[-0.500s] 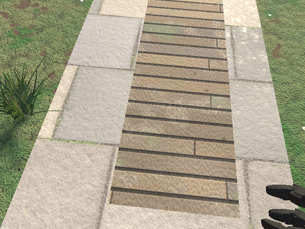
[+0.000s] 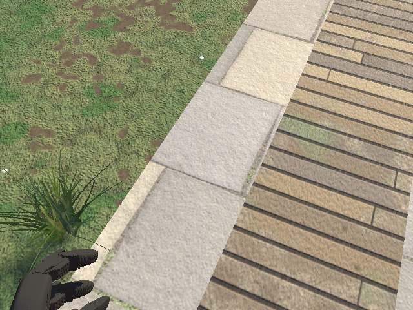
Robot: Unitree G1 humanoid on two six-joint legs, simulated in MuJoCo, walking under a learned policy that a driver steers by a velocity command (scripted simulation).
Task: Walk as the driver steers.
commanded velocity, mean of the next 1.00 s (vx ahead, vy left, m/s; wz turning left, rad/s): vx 1.00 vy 0.00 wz -0.66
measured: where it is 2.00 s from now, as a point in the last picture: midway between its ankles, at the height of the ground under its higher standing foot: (369, 92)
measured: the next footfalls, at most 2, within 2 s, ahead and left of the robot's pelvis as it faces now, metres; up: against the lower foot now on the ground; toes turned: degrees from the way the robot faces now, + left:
left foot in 0.38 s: +0.52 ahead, +0.12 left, +0.00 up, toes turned -15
right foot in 0.82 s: +0.82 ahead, -0.27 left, +0.00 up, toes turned -37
